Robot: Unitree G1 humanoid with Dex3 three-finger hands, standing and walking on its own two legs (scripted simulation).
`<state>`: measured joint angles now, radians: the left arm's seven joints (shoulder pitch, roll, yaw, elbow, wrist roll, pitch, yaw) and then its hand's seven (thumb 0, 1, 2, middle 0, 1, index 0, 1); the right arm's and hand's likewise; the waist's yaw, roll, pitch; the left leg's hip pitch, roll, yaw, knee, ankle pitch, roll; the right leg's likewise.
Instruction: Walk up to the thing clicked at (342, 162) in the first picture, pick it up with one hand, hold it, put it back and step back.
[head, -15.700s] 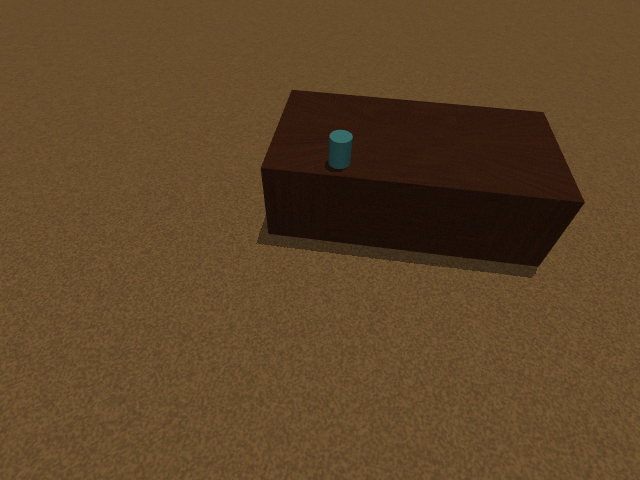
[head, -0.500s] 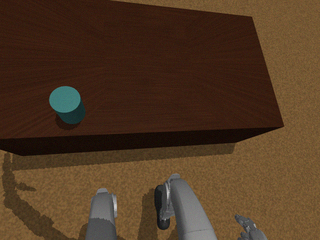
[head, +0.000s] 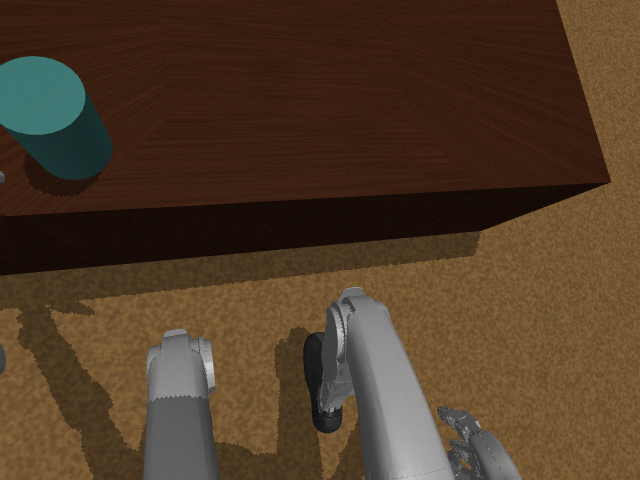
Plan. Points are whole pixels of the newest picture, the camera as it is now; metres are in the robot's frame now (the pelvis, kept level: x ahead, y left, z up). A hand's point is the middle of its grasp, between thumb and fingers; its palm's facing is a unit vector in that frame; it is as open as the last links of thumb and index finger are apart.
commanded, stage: close in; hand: left
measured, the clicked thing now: (58, 124) +0.53 +0.22 -0.07
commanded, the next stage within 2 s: rest palm in 0.54 s
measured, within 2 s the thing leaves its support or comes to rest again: leaves its support in 1.26 s
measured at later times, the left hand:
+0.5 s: hand (30, 106) +0.54 +0.23 -0.04, palm faces +0.19 -0.98 +0.00, open 17.6 cm
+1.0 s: hand (33, 105) +0.54 +0.23 -0.04, palm faces +0.23 -0.97 -0.03, open 17.3 cm
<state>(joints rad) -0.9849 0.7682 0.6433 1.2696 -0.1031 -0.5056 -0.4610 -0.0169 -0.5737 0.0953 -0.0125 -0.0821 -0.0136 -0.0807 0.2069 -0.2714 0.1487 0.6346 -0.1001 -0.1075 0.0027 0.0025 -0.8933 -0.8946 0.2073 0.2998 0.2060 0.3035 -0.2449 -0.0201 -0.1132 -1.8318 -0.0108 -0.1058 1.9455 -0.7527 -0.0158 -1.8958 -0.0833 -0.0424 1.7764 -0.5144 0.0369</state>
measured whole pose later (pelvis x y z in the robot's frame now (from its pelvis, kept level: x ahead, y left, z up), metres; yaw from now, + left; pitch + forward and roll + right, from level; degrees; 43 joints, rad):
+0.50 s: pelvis -0.03 +0.00 -0.06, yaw +1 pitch +35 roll -5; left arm -1.06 0.64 0.52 1.23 0.00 -0.46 -0.15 -0.02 -0.59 0.05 -0.03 -0.09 -0.05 -0.07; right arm 0.27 -0.29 0.08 0.65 -0.08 -0.01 0.04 0.00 -0.91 -0.89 0.21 0.30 0.20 0.30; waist -0.25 0.02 -0.13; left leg -2.01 -0.03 -0.10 2.12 -0.73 -0.02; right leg -2.08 -0.09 -0.01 1.94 -0.48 0.04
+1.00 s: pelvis -0.02 +0.01 -0.05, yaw +2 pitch +36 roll -5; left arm -1.11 0.51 0.37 1.21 0.02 -0.52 0.01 0.01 -0.61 0.08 -0.13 -0.12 -0.14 -0.11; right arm 0.22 -0.27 0.06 0.65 -0.09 0.00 0.07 0.00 -0.90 -0.89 0.21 0.30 0.20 0.30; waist -0.20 0.00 -0.12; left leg -2.01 -0.06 -0.07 2.10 -0.72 0.01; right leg -2.06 -0.12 0.01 1.93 -0.50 0.05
